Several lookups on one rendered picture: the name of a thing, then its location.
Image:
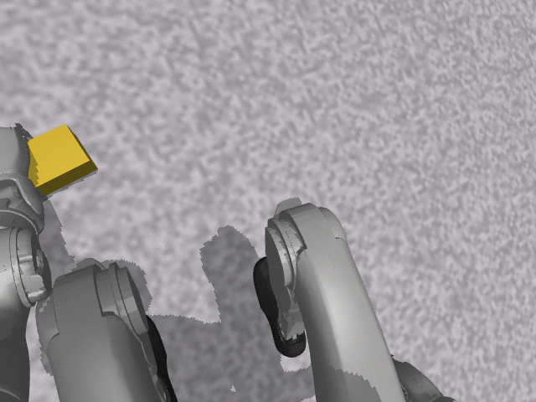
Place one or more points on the left robot foot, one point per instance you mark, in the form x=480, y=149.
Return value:
x=161, y=360

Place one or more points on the right robot foot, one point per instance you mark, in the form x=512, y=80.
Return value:
x=268, y=304

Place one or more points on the right robot hand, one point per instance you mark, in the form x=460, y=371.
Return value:
x=416, y=387

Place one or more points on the left robot hand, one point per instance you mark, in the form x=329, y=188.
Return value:
x=14, y=152

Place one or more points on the carton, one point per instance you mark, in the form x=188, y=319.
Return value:
x=57, y=158

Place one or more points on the left robot arm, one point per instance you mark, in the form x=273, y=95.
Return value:
x=25, y=278

